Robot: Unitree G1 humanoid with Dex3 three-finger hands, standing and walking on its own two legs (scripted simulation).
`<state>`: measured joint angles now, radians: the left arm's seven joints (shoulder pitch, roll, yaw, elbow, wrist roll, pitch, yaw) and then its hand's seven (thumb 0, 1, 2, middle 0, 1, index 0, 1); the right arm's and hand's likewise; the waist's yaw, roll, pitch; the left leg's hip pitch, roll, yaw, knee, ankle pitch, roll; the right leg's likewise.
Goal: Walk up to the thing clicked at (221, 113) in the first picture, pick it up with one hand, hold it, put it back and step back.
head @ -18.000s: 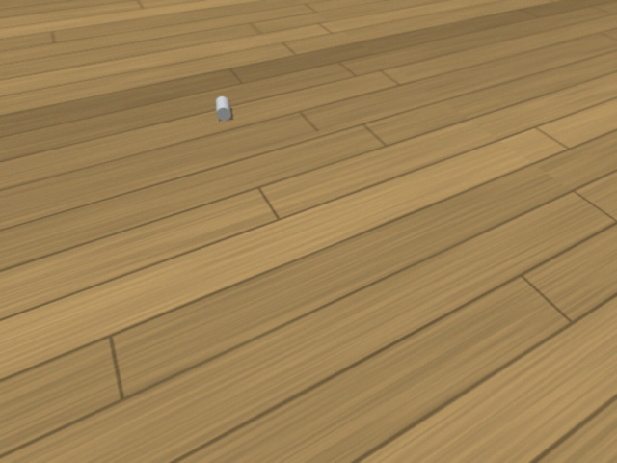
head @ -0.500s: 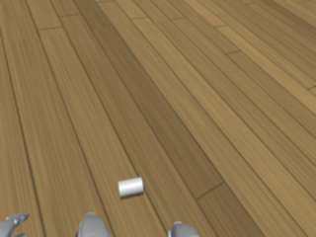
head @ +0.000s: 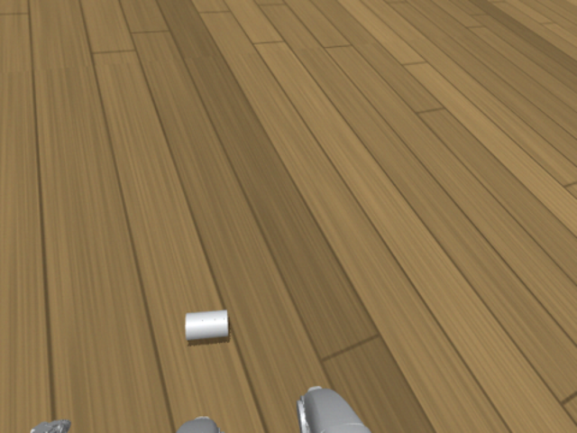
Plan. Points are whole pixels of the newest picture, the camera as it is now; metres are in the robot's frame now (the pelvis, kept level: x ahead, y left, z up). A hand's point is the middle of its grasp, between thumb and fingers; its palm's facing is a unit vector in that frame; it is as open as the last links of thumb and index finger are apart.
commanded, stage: walk up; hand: left
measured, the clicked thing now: (207, 324) +0.50 +0.17 -0.71
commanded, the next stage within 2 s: none
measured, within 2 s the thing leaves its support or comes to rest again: neither
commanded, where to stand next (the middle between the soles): +0.13 -0.02 m, yaw +4 degrees
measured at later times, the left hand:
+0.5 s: hand out of the picture -0.02 +0.20 -0.11, palm faces +0.03 -0.86 -0.50, open 7.4 cm
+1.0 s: hand out of the picture +0.09 +0.22 -0.15, palm faces +0.02 -0.92 -0.40, open 7.3 cm
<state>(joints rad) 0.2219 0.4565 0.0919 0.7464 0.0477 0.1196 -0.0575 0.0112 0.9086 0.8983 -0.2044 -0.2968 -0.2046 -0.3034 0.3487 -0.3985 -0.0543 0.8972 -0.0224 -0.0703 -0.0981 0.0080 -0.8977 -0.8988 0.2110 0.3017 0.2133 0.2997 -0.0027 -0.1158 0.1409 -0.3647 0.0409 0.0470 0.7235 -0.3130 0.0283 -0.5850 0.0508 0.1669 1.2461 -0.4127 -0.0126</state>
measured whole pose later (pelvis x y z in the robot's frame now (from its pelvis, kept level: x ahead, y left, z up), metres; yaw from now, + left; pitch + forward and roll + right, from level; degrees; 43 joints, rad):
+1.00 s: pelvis +0.03 -0.06 +0.00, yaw +3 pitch -3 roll -1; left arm 0.20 0.38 0.02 0.96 0.03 -0.04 0.03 0.01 0.91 0.90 -0.21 -0.30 -0.21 -0.30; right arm 0.11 -0.38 -0.05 0.93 0.00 0.04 0.02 0.01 -0.91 -0.90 0.20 0.30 0.20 0.30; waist 0.00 0.02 0.10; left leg -0.38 0.00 0.00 0.78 -0.41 0.02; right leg -0.32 -0.02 -0.03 0.69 -0.32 0.00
